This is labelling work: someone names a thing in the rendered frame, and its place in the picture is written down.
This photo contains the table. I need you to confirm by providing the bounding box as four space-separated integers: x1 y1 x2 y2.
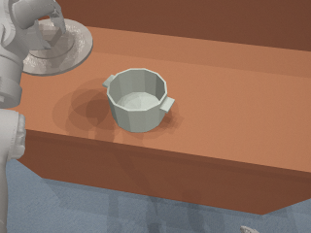
3 0 311 216

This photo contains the knob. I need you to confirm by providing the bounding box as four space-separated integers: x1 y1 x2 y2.
38 23 63 47

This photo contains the left robot hand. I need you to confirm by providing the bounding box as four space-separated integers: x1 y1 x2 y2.
25 0 66 50

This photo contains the left robot forearm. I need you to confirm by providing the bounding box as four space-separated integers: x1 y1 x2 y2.
0 0 35 109

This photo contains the lid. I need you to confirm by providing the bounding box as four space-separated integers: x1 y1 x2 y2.
22 18 93 77

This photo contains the pot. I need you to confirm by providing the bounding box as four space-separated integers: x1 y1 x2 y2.
102 68 175 133

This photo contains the left robot upper arm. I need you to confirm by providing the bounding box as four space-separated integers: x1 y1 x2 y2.
0 109 26 233

